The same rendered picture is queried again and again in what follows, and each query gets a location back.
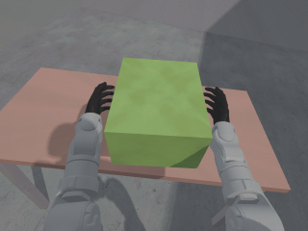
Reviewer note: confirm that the table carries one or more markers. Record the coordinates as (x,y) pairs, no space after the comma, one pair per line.
(37,127)

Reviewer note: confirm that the robot left upper arm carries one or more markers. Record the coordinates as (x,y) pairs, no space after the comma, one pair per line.
(74,216)

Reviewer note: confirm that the left robot hand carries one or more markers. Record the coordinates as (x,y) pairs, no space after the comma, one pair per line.
(96,101)

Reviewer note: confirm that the carton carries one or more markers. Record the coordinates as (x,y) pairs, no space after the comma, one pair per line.
(158,115)

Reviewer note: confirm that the robot right upper arm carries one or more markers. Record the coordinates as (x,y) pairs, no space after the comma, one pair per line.
(252,217)

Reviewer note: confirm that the robot left forearm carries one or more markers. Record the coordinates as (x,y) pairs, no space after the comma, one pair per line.
(83,160)

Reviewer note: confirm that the right robot hand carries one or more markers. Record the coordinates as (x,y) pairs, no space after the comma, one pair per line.
(220,110)

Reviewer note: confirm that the robot right forearm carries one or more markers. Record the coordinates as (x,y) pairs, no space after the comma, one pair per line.
(238,184)

